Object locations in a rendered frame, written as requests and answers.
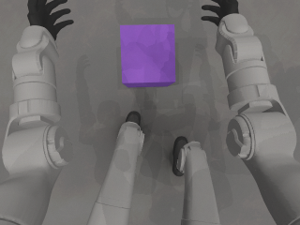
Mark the right robot upper arm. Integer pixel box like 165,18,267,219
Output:
226,112,300,225

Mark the robot right hand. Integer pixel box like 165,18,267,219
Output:
201,0,239,27

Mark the robot left hand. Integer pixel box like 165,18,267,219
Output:
27,0,74,40

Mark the left robot upper arm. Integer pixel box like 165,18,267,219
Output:
0,124,74,225

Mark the right robot shin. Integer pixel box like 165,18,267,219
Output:
176,142,206,172

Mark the right robot forearm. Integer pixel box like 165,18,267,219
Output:
215,13,297,147

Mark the carton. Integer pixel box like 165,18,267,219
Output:
120,24,176,88

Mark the right robot thigh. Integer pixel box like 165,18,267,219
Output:
178,146,221,225

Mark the left robot forearm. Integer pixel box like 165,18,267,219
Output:
2,25,62,170

